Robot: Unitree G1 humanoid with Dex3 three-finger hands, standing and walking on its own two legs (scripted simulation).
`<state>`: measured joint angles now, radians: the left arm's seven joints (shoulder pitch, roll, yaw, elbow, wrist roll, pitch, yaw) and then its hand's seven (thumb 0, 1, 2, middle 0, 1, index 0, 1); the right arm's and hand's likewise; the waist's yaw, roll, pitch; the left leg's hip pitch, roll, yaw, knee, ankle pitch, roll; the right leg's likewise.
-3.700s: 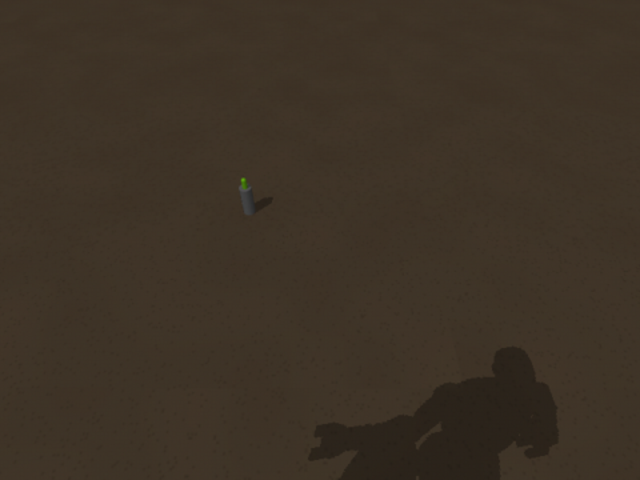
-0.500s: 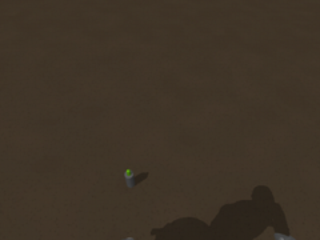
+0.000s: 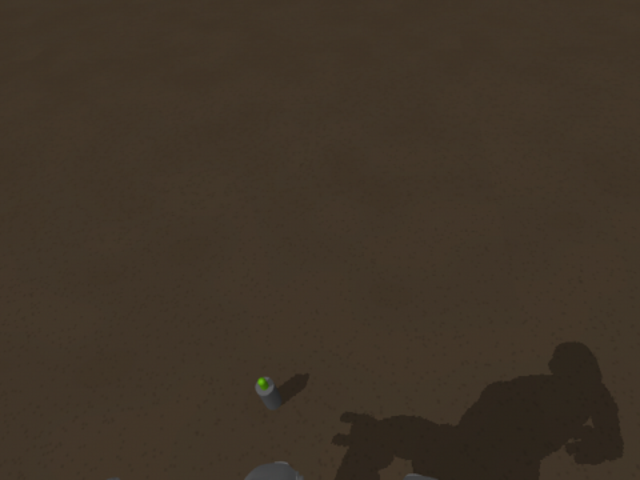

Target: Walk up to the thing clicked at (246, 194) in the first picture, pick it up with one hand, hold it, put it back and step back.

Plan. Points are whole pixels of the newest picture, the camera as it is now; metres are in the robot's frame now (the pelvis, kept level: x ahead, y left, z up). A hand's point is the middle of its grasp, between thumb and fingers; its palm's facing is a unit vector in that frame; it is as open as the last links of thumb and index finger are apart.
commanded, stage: walk up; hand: left
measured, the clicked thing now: (267, 391) +0.44 +0.23 -0.67
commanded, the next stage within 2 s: stand in 1.46 s
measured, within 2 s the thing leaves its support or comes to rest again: neither
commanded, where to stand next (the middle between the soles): +0.09 +0.03 m, yaw +0 degrees
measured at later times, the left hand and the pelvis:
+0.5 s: hand out of the picture +0.11 +0.28 -0.15, palm faces +0.00 -0.94 -0.33, open 7.4 cm; pelvis +0.04 +0.03 +0.01, yaw +1 degrees
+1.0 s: hand out of the picture +0.13 +0.29 -0.13, palm faces +0.00 -0.94 -0.34, open 7.4 cm; pelvis +0.05 +0.03 +0.02, yaw +1 degrees
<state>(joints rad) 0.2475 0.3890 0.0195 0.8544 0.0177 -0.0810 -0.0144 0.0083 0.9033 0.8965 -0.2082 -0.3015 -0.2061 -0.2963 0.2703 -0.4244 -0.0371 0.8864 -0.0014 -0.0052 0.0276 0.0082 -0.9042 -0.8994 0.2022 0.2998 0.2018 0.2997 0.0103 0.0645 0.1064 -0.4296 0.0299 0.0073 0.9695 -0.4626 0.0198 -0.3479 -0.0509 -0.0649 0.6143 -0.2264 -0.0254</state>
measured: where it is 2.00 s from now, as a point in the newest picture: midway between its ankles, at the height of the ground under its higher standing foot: outside the picture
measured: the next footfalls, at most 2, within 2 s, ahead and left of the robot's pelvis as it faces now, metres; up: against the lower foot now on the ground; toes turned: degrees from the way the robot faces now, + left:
left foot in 0.14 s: +0.10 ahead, +0.16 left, +0.00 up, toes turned +2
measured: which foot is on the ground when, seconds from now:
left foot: up 0.00-0.12, down 0.14-1.00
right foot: down 0.00-1.00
